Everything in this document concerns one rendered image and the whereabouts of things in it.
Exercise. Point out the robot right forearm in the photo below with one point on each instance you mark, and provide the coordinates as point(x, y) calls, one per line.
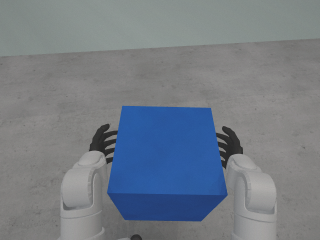
point(255, 200)

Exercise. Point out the carton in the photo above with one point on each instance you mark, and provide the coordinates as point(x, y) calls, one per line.
point(166, 164)

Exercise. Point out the right robot hand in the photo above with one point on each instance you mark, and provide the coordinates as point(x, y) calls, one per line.
point(232, 147)

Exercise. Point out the left robot hand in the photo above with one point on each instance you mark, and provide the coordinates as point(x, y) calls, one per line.
point(99, 143)

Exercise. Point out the robot left forearm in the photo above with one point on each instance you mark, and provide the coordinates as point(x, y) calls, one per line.
point(81, 198)

